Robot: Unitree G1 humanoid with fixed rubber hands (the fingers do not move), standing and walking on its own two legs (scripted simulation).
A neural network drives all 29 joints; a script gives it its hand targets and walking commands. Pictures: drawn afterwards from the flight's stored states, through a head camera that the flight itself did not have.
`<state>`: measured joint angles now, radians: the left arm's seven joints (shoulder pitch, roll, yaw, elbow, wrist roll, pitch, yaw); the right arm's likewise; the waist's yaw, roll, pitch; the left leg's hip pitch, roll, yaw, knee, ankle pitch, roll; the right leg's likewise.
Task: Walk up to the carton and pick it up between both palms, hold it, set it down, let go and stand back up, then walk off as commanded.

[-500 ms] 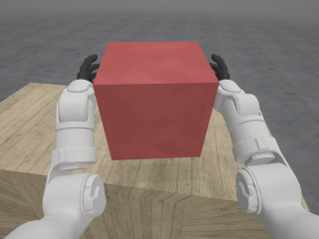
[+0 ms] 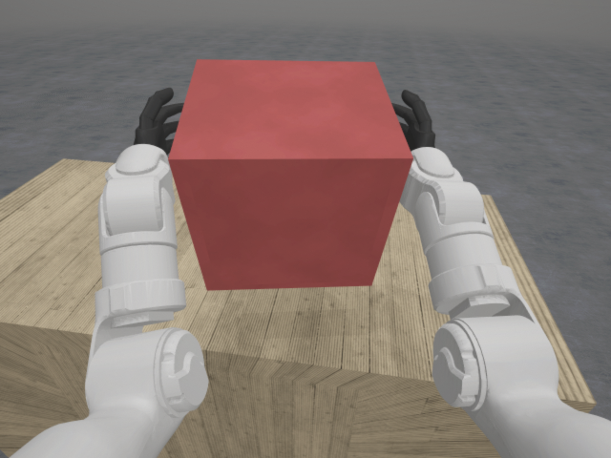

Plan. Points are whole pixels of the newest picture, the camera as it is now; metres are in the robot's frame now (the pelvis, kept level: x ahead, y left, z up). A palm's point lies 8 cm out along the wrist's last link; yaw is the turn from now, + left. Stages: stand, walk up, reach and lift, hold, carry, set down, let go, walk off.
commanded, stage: set down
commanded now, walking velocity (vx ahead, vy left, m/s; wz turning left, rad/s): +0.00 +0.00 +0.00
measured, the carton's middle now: (289, 178) +0.39 +0.01 +0.25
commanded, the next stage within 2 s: none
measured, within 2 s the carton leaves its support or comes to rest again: neither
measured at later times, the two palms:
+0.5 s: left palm (195, 203) +0.40 +0.13 +0.20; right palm (417, 208) +0.40 -0.18 +0.19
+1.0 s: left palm (201, 219) +0.41 +0.13 +0.17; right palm (414, 228) +0.40 -0.18 +0.15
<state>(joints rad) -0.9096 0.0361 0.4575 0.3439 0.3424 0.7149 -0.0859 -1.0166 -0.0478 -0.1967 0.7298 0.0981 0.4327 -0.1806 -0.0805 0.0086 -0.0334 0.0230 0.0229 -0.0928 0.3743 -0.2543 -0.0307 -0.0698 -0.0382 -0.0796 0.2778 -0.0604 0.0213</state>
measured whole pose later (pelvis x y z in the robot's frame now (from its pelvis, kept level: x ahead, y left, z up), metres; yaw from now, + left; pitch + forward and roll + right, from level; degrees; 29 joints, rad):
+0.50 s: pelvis +0.02 +0.00 +0.00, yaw +1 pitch -7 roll -3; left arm -0.67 -0.04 0.25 0.20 0.27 0.56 0.07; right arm -0.74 -0.12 -0.07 0.64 0.18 0.14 -0.14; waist -0.11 -0.01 0.07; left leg 0.01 0.05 -0.11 0.43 -0.31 -0.04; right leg -0.04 -0.01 -0.10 0.26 -0.08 0.02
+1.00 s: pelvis +0.01 +0.01 +0.00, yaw -2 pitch -5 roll -2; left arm -0.72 -0.05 0.27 0.41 0.29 0.50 0.09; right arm -0.79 -0.08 -0.26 0.88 0.00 0.04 -0.04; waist -0.05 -0.01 0.05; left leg -0.02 0.03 -0.06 0.40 -0.28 -0.03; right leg -0.10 -0.02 -0.06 0.25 -0.05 0.02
